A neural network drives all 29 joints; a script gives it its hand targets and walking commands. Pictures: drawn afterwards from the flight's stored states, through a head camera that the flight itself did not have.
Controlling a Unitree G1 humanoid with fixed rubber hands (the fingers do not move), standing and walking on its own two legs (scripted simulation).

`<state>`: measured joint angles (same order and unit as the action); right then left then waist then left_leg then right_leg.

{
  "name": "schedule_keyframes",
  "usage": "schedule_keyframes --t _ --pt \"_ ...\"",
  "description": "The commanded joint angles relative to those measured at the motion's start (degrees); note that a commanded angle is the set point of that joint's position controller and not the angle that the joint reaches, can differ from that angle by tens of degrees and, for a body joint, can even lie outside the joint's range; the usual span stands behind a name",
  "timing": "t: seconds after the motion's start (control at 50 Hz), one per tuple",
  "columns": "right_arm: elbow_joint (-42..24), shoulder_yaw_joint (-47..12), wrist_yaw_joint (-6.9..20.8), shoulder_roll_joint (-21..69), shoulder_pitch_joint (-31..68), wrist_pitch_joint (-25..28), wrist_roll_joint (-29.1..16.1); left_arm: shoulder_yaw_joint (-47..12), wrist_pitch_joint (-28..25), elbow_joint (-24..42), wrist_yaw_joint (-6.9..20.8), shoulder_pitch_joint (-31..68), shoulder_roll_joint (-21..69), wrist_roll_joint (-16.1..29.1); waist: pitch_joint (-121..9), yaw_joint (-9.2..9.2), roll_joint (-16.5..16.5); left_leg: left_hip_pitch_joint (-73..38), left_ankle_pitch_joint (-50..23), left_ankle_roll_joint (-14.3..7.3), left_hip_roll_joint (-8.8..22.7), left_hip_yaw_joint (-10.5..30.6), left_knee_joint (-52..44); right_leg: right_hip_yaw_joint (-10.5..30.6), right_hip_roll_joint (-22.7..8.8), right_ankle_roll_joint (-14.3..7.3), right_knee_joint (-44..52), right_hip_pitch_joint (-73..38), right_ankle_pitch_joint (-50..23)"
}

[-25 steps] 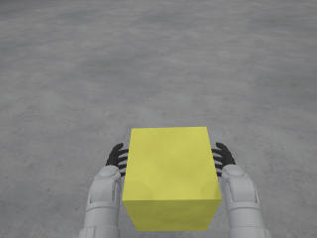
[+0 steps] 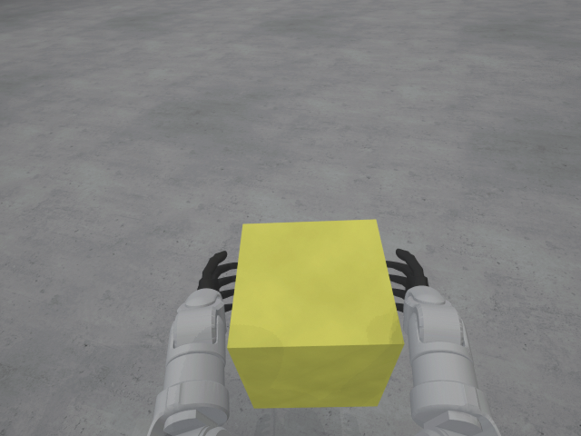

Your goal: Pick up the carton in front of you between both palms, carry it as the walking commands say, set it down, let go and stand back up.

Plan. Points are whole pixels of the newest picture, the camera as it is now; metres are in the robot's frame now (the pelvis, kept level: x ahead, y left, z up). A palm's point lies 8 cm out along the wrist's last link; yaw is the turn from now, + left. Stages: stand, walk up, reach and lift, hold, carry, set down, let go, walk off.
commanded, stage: set down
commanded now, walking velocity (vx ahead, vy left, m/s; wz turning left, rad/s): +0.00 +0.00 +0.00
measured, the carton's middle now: (312, 318) +0.32 +0.00 -0.04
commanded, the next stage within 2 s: none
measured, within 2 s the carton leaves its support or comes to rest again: neither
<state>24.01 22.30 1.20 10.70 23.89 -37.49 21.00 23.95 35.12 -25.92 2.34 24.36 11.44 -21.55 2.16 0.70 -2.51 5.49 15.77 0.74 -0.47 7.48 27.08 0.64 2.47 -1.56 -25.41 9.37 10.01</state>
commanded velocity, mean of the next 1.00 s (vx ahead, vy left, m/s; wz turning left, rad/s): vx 0.00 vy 0.00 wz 0.00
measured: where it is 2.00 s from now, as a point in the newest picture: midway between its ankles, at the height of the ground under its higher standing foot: outside the picture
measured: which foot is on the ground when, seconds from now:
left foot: down 0.00-1.00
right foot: down 0.00-1.00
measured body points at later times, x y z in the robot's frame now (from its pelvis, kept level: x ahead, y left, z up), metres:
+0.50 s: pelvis -0.03 +0.03 -0.09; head +0.18 +0.00 +0.30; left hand +0.37 +0.14 -0.17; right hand +0.36 -0.16 -0.18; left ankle +0.00 +0.15 -0.74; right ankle +0.05 -0.10 -0.74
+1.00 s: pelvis -0.06 +0.01 -0.22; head +0.20 -0.02 +0.14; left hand +0.42 +0.13 -0.31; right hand +0.40 -0.17 -0.33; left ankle +0.00 +0.15 -0.74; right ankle +0.05 -0.10 -0.74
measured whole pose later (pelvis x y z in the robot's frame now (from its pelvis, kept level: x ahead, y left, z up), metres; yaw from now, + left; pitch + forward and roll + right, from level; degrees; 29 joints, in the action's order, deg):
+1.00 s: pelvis -0.06 +0.01 -0.22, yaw +1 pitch +45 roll +3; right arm 37.1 23.9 -2.5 0.6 49.9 -13.9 12.4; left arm 25.5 11.5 -39.3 -4.1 51.0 3.4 -9.6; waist -10.9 1.5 -2.5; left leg 103.6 31.7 3.3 -7.8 4.2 90.3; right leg 6.2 4.7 2.3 -88.1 108.9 23.9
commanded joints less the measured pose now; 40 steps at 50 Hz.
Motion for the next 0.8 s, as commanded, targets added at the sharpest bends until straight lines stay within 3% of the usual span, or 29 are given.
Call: schedule_keyframes --t 0.0,0.08,0.16,0.26,0.36,0.42,0.58,0.78 --pt "7.31 -20.42 12.28 45.43 32.07 4.33 -8.84 -20.5 -4.09 -7.19 11.28 32.5 46.02 7.99 -6.91 0.61 2.63 17.69 4.68 -3.08 -4.75 -3.22 -3.76 4.1 1.02 1.48 1.64 -9.27 5.33" --pt "9.96 -13.4 10.87 37.15 29.9 9.96 -3.44 -13.91 -9.18 -9.52 8.27 30.0 40.55 3.34 -8.27 0.73 1.92 22.88 0.54 -1.85 -5.89 -3.49 0.2 2.92 2.25 1.17 -4.02 -2.45 -2.31" --pt "10.67 -14.26 10.72 34.59 27.55 17.88 -2.63 -14.29 -16.66 -9.75 6.63 26.47 39.13 3.04 -15.63 0.48 1.65 28.54 -6.93 -0.63 -6.57 -3.58 5.4 1.96 3.07 1.18 -10.61 4.7 -12.01" --pt "10.03 -23.76 11.18 38.67 31.77 27.77 -7.43 -25.54 -26.6 -8.57 5.35 30.59 44.41 8.44 -34.21 0.81 2.02 34.28 -16.42 1.11 -7.61 -3.7 14.35 2.11 3.89 1.13 -20.37 10.86 -20.89" --pt "6.17 -32.67 11.26 41.26 36.19 31.98 -11.97 -36.94 -30.85 -4.12 3.56 35.36 48.0 14.01 -57.22 2.21 2.36 40.34 -24.64 2.9 -8.24 -4.1 24.11 1.6 4.48 1.86 -30.3 16.2 -28.42" --pt "5.46 -34.13 11.09 41.26 36.81 31.27 -12.75 -39.15 -30.17 -2.57 2.67 36.42 48.37 15.43 -62.9 2.96 2.25 43.9 -22.62 3.19 -8.67 -4.32 28.28 0.74 4.99 2.44 -33.9 22.87 -24.88" --pt "11.78 -28.64 12.54 43.04 42.93 25.15 -11.11 -32.57 -23.96 -8.55 5.02 43.22 48.47 13.8 -53.44 2.22 1.37 60.33 0.5 2.05 -9.65 -6.34 33.52 -0.8 5.55 2.25 -38.7 41.7 -2.39" --pt "15.77 -25.84 9.65 43.64 50.96 24.34 -11.07 -26.97 -23.77 -14.5 5.69 52.51 44.95 14.14 -59.49 2.09 3.66 77.21 3.47 1.35 -10.99 -8.59 45.57 -0.89 5.51 3.57 -48.75 49.04 -2.19"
